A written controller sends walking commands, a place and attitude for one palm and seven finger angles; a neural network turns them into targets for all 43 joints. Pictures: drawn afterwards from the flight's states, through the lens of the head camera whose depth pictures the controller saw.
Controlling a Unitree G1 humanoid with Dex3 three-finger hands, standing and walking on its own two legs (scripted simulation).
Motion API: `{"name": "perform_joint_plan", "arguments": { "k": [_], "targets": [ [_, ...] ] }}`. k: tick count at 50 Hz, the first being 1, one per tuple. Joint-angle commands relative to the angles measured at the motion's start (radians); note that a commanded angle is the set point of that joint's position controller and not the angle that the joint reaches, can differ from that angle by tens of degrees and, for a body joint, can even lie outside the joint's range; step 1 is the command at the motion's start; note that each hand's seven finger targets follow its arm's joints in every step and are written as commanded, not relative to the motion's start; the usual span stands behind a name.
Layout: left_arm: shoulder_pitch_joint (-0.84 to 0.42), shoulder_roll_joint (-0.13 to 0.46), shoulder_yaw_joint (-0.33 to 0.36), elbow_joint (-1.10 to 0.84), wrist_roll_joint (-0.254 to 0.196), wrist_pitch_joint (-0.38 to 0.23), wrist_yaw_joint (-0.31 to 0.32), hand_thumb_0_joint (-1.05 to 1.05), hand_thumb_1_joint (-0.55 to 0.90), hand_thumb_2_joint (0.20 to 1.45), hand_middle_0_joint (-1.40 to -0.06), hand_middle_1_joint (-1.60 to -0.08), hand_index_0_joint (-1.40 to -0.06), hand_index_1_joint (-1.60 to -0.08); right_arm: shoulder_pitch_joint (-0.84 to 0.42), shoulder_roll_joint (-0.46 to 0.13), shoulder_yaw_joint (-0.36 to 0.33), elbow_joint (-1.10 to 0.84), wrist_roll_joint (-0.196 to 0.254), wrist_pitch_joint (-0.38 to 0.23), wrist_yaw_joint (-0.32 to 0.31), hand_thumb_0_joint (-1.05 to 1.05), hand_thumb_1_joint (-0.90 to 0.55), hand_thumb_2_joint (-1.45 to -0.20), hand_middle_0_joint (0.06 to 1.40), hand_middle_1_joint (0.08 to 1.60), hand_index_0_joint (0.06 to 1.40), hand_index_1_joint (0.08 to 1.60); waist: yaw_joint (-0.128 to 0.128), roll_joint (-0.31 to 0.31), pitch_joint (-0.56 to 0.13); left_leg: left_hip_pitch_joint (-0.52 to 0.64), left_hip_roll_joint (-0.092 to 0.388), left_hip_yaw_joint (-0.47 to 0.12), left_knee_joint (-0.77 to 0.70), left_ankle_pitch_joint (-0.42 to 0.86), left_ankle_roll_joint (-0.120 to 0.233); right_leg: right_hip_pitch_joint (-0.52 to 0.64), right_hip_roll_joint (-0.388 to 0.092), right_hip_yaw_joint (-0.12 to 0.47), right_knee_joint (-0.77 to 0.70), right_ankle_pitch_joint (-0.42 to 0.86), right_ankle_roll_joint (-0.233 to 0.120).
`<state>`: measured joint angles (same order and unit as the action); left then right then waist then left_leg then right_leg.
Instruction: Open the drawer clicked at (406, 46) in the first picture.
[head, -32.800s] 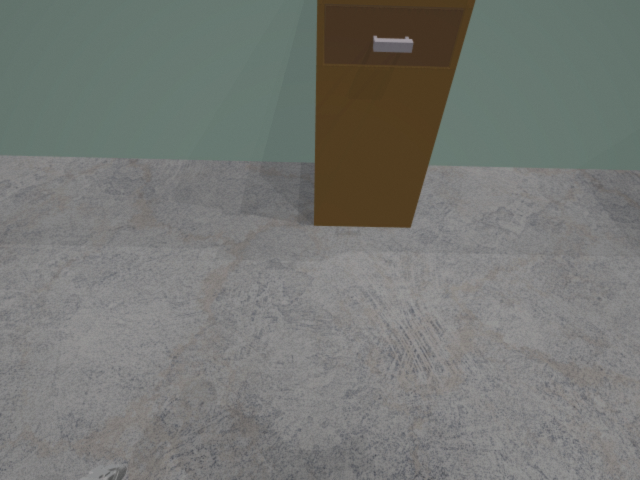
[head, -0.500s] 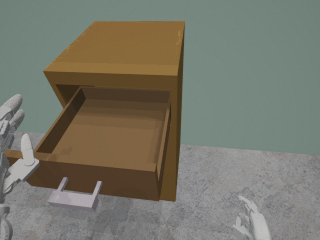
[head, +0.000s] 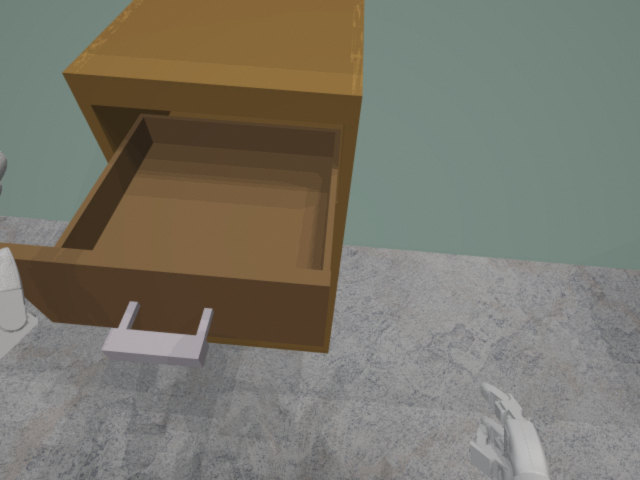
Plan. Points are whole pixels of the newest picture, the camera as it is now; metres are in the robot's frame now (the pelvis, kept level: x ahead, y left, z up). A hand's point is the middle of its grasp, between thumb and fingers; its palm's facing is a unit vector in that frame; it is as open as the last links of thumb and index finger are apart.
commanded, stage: step back with the hand held close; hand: left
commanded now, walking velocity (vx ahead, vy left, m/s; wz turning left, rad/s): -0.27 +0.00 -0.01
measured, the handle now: (163, 330) +0.27 +0.21 +0.04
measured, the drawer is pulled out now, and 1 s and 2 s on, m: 0.29 0.29 0.29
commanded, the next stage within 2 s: stop stepping back and stand still in 0.76 s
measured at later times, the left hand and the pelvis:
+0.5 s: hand out of the picture +0.15 +0.22 +0.22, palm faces +0.37 -0.78 -0.51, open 7.4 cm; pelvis -0.07 +0.00 -0.01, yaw -2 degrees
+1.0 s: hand out of the picture +0.00 +0.19 +0.22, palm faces +0.32 -0.77 -0.55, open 7.4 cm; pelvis -0.20 -0.03 -0.01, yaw -2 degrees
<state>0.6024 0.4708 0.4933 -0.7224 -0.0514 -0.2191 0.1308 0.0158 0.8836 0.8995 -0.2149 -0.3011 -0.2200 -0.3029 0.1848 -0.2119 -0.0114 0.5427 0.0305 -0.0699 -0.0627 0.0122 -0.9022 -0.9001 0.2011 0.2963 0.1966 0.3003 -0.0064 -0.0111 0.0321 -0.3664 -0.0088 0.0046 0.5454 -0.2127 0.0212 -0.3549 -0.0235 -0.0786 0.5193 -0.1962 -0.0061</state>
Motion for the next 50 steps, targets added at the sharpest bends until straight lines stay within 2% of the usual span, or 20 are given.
{"name": "perform_joint_plan", "arguments": {
  "k": [1, 7, 10, 13, 16, 23, 25, 27, 29, 31, 33, 35, 36, 37, 40, 43, 46, 47, 49, 50],
  "targets": [
    [-0.048, 0.136, 0.107, -0.187, -0.001, -0.066, 0.032, 0.000, 0.900, 0.900, -0.200, -0.300, -0.200, -0.300, -0.077, -0.130, -0.043, -0.157, -0.004, -0.070, -0.007, 0.000, -0.900, -0.900, 0.200, 0.300, 0.200, 0.300, 0.000, 0.081, -0.120, -0.128, 0.138, -0.131, -0.152, -0.194, 0.038, 0.140, -0.084, 0.116, -0.038, -0.060, -0.010],
    [-0.095, 0.137, 0.101, -0.199, 0.005, -0.077, 0.049, 0.000, 0.900, 0.900, -0.200, -0.300, -0.200, -0.300, -0.052, -0.129, -0.040, -0.131, -0.006, -0.087, -0.008, 0.000, -0.900, -0.900, 0.200, 0.300, 0.200, 0.300, -0.011, -0.003, -0.106, 0.023, 0.079, -0.100, 0.040, -0.255, 0.011, -0.097, -0.161, 0.177, -0.170, -0.252, -0.055],
    [-0.102, 0.158, 0.121, -0.231, 0.010, -0.079, 0.057, 0.000, 0.900, 0.900, -0.200, -0.300, -0.200, -0.300, -0.065, -0.132, -0.035, -0.131, -0.012, -0.092, -0.013, 0.000, -0.900, -0.900, 0.200, 0.300, 0.200, 0.300, -0.009, 0.100, -0.111, 0.000, 0.125, -0.157, -0.067, -0.265, 0.022, -0.079, -0.116, 0.123, -0.080, -0.227, -0.037],
    [-0.101, 0.141, 0.135, -0.242, 0.023, -0.089, 0.052, 0.000, 0.900, 0.900, -0.200, -0.300, -0.200, -0.300, -0.077, -0.126, -0.032, -0.166, -0.012, -0.107, -0.009, 0.000, -0.900, -0.900, 0.200, 0.300, 0.200, 0.300, 0.006, 0.284, -0.121, -0.302, 0.279, -0.323, -0.356, -0.439, 0.078, 0.202, 0.019, 0.054, 0.286, -0.188, 0.014],
    [-0.088, 0.138, 0.127, -0.238, 0.018, -0.094, 0.046, 0.000, 0.900, 0.900, -0.200, -0.300, -0.200, -0.300, -0.065, -0.114, -0.036, -0.143, -0.020, -0.127, 0.002, 0.000, -0.900, -0.900, 0.200, 0.300, 0.200, 0.300, 0.010, 0.172, -0.149, -0.093, 0.268, -0.265, -0.211, -0.006, 0.085, 0.077, 0.005, 0.072, 0.228, -0.208, 0.006],
    [-0.098, 0.135, 0.113, -0.221, -0.004, -0.104, 0.001, 0.000, 0.900, 0.900, -0.200, -0.300, -0.200, -0.300, -0.080, -0.134, -0.029, -0.104, -0.019, -0.130, 0.023, 0.000, -0.900, -0.900, 0.200, 0.300, 0.200, 0.300, 0.018, 0.161, -0.256, 0.139, 0.221, -0.162, -0.076, 0.402, 0.041, 0.135, 0.001, 0.049, -0.035, 0.067, 0.000],
    [-0.035, 0.166, 0.146, -0.224, -0.021, -0.096, -0.005, 0.000, 0.900, 0.900, -0.200, -0.300, -0.200, -0.300, -0.084, -0.129, -0.047, -0.114, 0.002, -0.123, 0.022, 0.000, -0.900, -0.900, 0.200, 0.300, 0.200, 0.300, 0.018, 0.043, -0.315, 0.184, 0.152, -0.093, 0.039, 0.267, 0.008, 0.097, -0.072, 0.100, -0.072, 0.163, -0.041],
    [-0.025, 0.164, 0.131, -0.225, -0.038, -0.098, -0.001, 0.000, 0.900, 0.900, -0.200, -0.300, -0.200, -0.300, -0.094, -0.103, -0.045, -0.117, 0.019, -0.100, 0.017, 0.000, -0.900, -0.900, 0.200, 0.300, 0.200, 0.300, -0.007, -0.116, -0.244, 0.152, 0.027, -0.010, 0.297, -0.083, -0.038, -0.070, -0.294, 0.262, -0.204, 0.156, -0.131],
    [-0.039, 0.181, 0.167, -0.211, -0.029, -0.082, 0.009, 0.000, 0.900, 0.900, -0.200, -0.300, -0.200, -0.300, -0.139, -0.074, -0.040, -0.107, 0.004, -0.071, 0.012, 0.000, -0.900, -0.900, 0.200, 0.300, 0.200, 0.300, 0.004, -0.170, -0.152, 0.000, 0.016, -0.063, 0.490, -0.242, -0.039, -0.080, -0.349, 0.268, -0.222, 0.234, -0.186],
    [-0.048, 0.149, 0.153, -0.173, -0.014, -0.066, 0.013, 0.000, 0.900, 0.900, -0.200, -0.300, -0.200, -0.300, -0.149, -0.048, -0.015, -0.113, -0.007, -0.060, 0.001, 0.000, -0.900, -0.900, 0.200, 0.300, 0.200, 0.300, -0.014, -0.125, -0.098, -0.037, 0.058, -0.084, 0.257, -0.234, -0.034, 0.000, -0.284, 0.181, -0.125, 0.426, -0.144],
    [-0.037, 0.148, 0.148, -0.148, -0.006, -0.064, 0.023, 0.000, 0.900, 0.900, -0.200, -0.300, -0.200, -0.300, -0.114, -0.073, -0.021, -0.090, -0.015, -0.056, -0.013, 0.000, -0.900, -0.900, 0.200, 0.300, 0.200, 0.300, -0.029, -0.036, -0.129, 0.030, 0.062, -0.032, -0.125, 0.040, -0.027, 0.087, -0.179, 0.107, 0.009, 0.459, -0.047],
    [-0.059, 0.165, 0.140, -0.223, 0.002, -0.086, 0.020, 0.000, 0.900, 0.900, -0.200, -0.300, -0.200, -0.300, -0.123, -0.119, -0.065, -0.111, -0.017, -0.071, -0.010, 0.000, -0.900, -0.900, 0.200, 0.300, 0.200, 0.300, -0.003, 0.232, -0.189, 0.097, 0.298, -0.223, -0.172, 0.591, 0.047, 0.051, -0.043, 0.052, 0.206, 0.063, 0.018],
    [-0.001, 0.152, 0.145, -0.168, -0.010, -0.093, 0.013, 0.000, 0.900, 0.900, -0.200, -0.300, -0.200, -0.300, -0.090, -0.103, -0.069, -0.104, -0.020, -0.084, 0.003, 0.000, -0.900, -0.900, 0.200, 0.300, 0.200, 0.300, -0.003, 0.237, -0.252, 0.147, 0.336, -0.231, -0.157, 0.691, 0.085, 0.001, -0.011, 0.073, 0.304, -0.196, 0.010],
    [-0.026, 0.160, 0.136, -0.258, -0.010, -0.101, 0.004, 0.000, 0.900, 0.900, -0.200, -0.300, -0.200, -0.300, -0.082, -0.103, -0.065, -0.112, -0.039, -0.101, 0.011, 0.000, -0.900, -0.900, 0.200, 0.300, 0.200, 0.300, 0.003, 0.295, -0.269, 0.107, 0.350, -0.255, -0.180, 0.625, 0.110, -0.009, 0.012, 0.083, 0.411, -0.312, 0.019],
    [-0.043, 0.129, 0.101, -0.347, -0.005, -0.100, 0.013, 0.000, 0.900, 0.900, -0.200, -0.300, -0.200, -0.300, -0.063, -0.115, -0.067, -0.093, -0.027, -0.129, 0.028, 0.000, -0.900, -0.900, 0.200, 0.300, 0.200, 0.300, 0.003, 0.246, -0.289, 0.247, 0.315, -0.174, -0.101, 0.744, 0.104, -0.069, 0.019, 0.074, 0.369, -0.253, 0.022],
    [-0.039, 0.121, 0.096, -0.316, -0.010, -0.089, 0.006, 0.000, 0.900, 0.900, -0.200, -0.300, -0.200, -0.300, -0.075, -0.123, -0.054, -0.091, -0.024, -0.142, 0.041, 0.000, -0.900, -0.900, 0.200, 0.300, 0.200, 0.300, 0.006, 0.271, -0.236, 0.168, 0.285, -0.162, -0.151, 0.543, 0.087, -0.001, 0.031, 0.038, 0.275, -0.233, 0.025],
    [0.013, 0.153, 0.144, -0.253, -0.026, -0.060, 0.014, 0.000, 0.900, 0.900, -0.200, -0.300, -0.200, -0.300, -0.084, -0.124, -0.036, -0.124, -0.008, -0.120, 0.034, 0.000, -0.900, -0.900, 0.200, 0.300, 0.200, 0.300, 0.010, 0.246, -0.177, -0.007, 0.210, -0.115, -0.176, -0.096, 0.047, 0.187, 0.022, -0.001, -0.027, -0.185, 0.016],
    [-0.003, 0.168, 0.151, -0.235, -0.024, -0.053, 0.013, 0.000, 0.900, 0.900, -0.200, -0.300, -0.200, -0.300, -0.081, -0.117, -0.033, -0.132, -0.002, -0.105, 0.032, 0.000, -0.900, -0.900, 0.200, 0.300, 0.200, 0.300, 0.002, 0.152, -0.150, -0.060, 0.128, -0.048, -0.110, -0.274, 0.004, 0.234, -0.010, 0.003, -0.151, -0.132, -0.007],
    [-0.054, 0.221, 0.186, -0.190, -0.037, -0.039, 0.023, 0.000, 0.900, 0.900, -0.200, -0.300, -0.200, -0.300, -0.082, -0.097, -0.033, -0.125, 0.009, -0.076, 0.018, 0.000, -0.900, -0.900, 0.200, 0.300, 0.200, 0.300, -0.005, -0.224, -0.120, -0.033, -0.011, 0.011, 0.456, -0.242, -0.055, -0.060, -0.355, 0.401, -0.399, -0.395, -0.167],
    [-0.102, 0.204, 0.177, -0.180, -0.032, -0.027, 0.025, 0.000, 0.900, 0.900, -0.200, -0.300, -0.200, -0.300, -0.073, -0.119, -0.043, -0.102, 0.012, -0.071, 0.014, 0.000, -0.900, -0.900, 0.200, 0.300, 0.200, 0.300, -0.005, -0.212, -0.123, -0.029, 0.000, -0.043, 0.600, -0.203, -0.044, -0.120, -0.353, 0.412, -0.393, -0.344, -0.177]
  ]
}}
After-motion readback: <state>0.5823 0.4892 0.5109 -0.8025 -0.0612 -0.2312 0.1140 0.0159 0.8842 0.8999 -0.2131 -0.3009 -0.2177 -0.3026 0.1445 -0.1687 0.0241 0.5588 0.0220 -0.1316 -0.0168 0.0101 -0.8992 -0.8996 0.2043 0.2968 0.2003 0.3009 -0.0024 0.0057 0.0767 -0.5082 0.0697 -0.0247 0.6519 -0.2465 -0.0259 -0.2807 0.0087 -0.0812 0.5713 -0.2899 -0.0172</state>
